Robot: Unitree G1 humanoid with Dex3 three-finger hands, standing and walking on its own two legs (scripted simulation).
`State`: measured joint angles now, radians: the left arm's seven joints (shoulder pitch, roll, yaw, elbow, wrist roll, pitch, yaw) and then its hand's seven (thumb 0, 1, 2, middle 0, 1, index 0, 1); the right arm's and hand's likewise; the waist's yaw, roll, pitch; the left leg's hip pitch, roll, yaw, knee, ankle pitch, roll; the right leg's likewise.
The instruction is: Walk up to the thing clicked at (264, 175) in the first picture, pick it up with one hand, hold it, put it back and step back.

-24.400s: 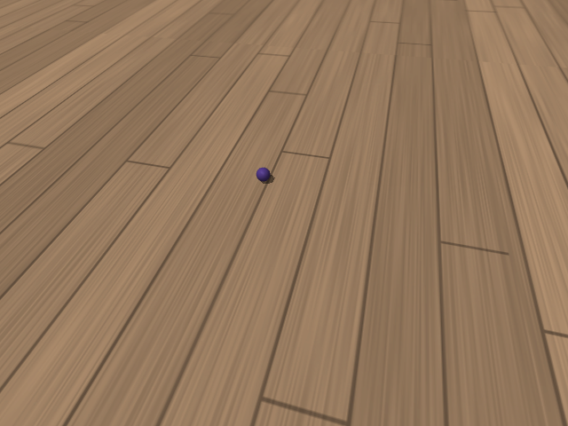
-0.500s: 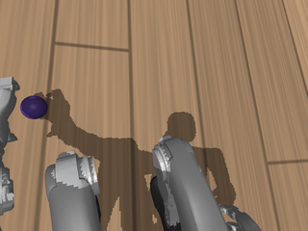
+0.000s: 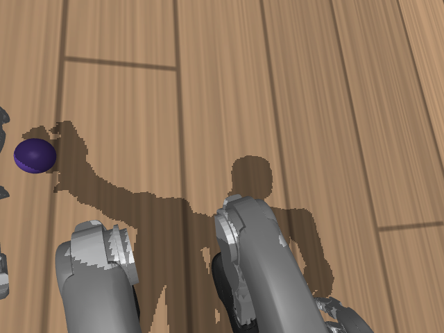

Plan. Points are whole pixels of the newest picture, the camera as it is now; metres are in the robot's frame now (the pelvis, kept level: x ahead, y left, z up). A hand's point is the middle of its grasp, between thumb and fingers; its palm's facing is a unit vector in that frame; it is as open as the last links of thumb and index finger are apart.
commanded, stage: rise first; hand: left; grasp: from above
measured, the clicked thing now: (35, 155) +0.48 +0.31 -0.28
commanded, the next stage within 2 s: approach in 0.34 s
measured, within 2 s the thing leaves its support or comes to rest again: neither
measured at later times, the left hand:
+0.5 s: hand out of the picture +0.43 +0.35 -0.17, palm faces -0.44 -0.10 -0.89, open 14.1 cm
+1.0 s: hand (23, 128) +0.49 +0.29 -0.16, palm faces -0.41 -0.09 -0.91, open 13.9 cm
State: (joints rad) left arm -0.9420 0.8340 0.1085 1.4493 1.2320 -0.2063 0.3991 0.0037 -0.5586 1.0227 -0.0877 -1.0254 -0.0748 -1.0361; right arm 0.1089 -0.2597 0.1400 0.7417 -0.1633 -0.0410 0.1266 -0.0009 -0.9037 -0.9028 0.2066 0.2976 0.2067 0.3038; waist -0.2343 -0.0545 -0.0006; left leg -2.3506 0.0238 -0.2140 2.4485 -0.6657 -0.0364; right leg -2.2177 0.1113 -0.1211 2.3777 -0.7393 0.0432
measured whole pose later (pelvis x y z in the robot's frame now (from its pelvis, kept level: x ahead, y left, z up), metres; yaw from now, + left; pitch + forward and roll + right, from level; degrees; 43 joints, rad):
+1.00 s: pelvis +0.00 +0.00 +0.00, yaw +0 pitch +32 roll -9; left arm -1.10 0.80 0.05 1.54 1.19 -0.05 0.39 0.01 -0.52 0.99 -0.10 -1.06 -0.10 -1.06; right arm 0.17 -0.27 0.19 0.70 -0.14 -0.03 0.12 0.00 -0.91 -0.90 0.21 0.30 0.21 0.30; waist -0.33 -0.02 0.00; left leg -2.35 0.04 -0.21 2.43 -0.65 -0.03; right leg -2.23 0.12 -0.11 2.36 -0.71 0.05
